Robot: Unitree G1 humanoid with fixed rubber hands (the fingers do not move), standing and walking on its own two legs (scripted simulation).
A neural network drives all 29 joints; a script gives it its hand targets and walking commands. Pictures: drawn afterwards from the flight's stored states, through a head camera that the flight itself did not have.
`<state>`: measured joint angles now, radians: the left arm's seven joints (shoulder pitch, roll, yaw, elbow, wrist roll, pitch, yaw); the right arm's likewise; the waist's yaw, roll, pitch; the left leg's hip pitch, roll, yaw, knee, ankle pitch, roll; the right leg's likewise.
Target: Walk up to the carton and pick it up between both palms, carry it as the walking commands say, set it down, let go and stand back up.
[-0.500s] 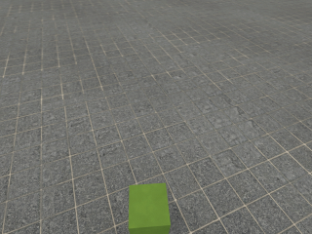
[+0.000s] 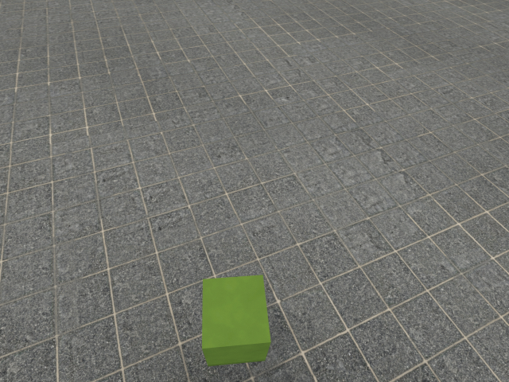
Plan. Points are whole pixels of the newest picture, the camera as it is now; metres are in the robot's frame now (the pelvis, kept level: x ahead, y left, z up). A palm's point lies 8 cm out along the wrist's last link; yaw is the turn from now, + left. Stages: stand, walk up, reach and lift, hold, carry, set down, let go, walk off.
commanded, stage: reach and lift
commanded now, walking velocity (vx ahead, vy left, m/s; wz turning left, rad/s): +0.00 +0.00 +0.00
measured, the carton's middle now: (234, 321) +0.42 +0.04 -0.62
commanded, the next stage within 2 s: none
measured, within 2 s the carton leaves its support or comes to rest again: neither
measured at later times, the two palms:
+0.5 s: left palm out of the picture +0.16 +0.25 -0.16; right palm out of the picture +0.17 -0.16 -0.18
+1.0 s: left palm (134, 327) +0.28 +0.25 -0.22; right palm (312, 317) +0.30 -0.13 -0.20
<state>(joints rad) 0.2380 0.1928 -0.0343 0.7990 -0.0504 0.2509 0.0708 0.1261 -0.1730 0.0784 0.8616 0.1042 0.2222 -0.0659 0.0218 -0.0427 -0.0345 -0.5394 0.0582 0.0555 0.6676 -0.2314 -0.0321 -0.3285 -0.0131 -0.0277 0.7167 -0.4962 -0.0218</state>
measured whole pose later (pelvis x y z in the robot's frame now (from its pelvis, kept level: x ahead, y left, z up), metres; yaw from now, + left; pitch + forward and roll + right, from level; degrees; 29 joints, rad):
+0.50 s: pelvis -0.06 +0.04 -0.03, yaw -9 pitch +29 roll +0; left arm -0.12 0.07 0.17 0.55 0.02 0.24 0.04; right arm -0.17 -0.16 -0.05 0.56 -0.01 0.27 0.02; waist 0.15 -0.01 -0.05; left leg -1.12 0.05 -0.02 0.75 -0.12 -0.03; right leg -1.01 0.04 0.09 0.89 -0.38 0.04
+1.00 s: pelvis -0.19 +0.10 -0.10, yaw -9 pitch +15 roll -3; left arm -1.06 0.16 0.22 0.59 -0.11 0.48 0.23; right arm -1.19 -0.41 -0.17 0.86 0.06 0.37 0.11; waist 0.12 0.00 0.55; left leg -1.24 -0.03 -0.08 1.06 -0.20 -0.02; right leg -1.12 0.04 0.09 1.19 -0.43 0.03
